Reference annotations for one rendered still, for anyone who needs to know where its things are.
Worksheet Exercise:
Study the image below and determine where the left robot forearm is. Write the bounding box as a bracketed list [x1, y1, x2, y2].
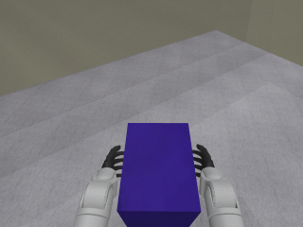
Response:
[73, 167, 117, 227]

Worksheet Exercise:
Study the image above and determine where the robot left hand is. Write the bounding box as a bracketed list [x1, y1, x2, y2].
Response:
[101, 145, 124, 178]

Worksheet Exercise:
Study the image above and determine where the carton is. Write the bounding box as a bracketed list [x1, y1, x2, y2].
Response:
[116, 123, 202, 227]

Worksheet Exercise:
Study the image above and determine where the robot right hand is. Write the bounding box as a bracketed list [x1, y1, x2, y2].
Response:
[192, 144, 215, 178]

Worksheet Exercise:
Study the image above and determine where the right robot forearm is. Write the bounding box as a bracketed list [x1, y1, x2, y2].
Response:
[199, 166, 245, 227]

